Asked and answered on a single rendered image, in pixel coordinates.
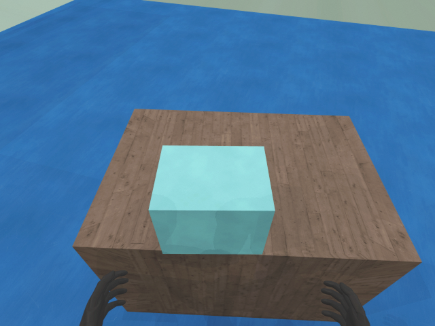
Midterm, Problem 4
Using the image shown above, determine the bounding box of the pedestal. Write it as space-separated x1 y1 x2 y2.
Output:
72 109 422 322

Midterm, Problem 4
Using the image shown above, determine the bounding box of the carton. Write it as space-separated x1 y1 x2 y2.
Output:
149 145 275 255

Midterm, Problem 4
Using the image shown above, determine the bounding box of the left robot hand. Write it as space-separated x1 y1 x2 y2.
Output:
80 270 128 326

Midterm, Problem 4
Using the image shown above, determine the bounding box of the right robot hand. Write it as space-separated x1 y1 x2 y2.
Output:
321 280 370 326

